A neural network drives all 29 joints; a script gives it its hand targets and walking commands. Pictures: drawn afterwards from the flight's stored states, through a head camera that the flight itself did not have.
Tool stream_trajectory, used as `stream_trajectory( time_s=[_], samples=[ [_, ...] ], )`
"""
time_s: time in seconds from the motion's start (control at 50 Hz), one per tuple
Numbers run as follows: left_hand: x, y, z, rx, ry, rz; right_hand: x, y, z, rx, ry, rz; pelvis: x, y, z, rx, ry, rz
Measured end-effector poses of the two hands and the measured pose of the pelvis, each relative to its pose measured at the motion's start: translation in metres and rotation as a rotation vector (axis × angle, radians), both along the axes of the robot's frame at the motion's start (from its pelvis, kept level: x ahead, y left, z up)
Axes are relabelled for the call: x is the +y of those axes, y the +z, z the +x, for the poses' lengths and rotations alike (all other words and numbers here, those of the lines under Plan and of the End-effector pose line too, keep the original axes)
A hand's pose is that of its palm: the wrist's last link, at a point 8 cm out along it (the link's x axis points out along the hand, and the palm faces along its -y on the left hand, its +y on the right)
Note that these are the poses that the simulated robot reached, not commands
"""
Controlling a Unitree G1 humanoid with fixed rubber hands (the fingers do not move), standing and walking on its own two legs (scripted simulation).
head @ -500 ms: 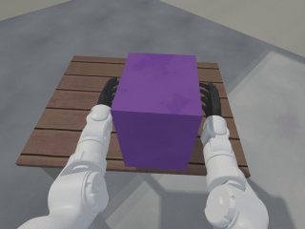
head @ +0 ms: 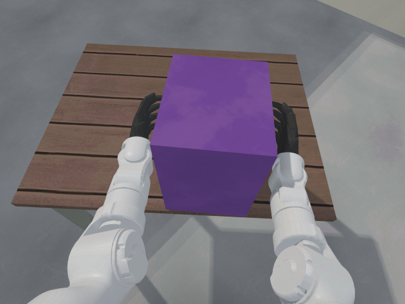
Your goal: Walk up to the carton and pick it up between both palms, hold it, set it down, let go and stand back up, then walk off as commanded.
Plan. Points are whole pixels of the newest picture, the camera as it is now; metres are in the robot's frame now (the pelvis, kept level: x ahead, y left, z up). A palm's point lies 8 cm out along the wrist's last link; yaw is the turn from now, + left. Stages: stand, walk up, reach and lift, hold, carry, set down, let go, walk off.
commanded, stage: set down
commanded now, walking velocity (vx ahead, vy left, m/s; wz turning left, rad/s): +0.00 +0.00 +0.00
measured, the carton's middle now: (212, 142) +0.47 +0.01 +0.00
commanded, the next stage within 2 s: none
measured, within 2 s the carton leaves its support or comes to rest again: neither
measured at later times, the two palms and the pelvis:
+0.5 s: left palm (141, 136) +0.44 +0.15 +0.05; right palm (285, 148) +0.42 -0.13 +0.06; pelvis +0.00 +0.00 +0.00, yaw +0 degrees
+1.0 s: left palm (141, 143) +0.43 +0.15 +0.04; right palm (286, 147) +0.42 -0.14 +0.06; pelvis -0.01 +0.01 +0.00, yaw +0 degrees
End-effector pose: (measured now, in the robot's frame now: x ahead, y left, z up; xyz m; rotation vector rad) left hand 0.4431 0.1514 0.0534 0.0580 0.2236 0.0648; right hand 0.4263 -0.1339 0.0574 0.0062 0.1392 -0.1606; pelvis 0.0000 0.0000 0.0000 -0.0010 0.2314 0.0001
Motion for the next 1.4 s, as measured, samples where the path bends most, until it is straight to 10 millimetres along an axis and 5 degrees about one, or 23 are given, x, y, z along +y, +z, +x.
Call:
stream_trajectory(
  time_s=[0.82, 1.4],
  samples=[
    [0.001, -0.004, -0.008, -0.007, 0.018, -0.012, 0.001, 0.0, -0.004, 0.017, 0.009, -0.054, 0.004, -0.001, -0.005, 0.009, -0.005, -0.004],
    [0.006, -0.037, -0.024, 0.047, 0.048, -0.078, -0.003, -0.021, -0.009, 0.114, 0.065, -0.067, 0.006, -0.007, -0.02, 0.116, -0.019, -0.026]
  ],
)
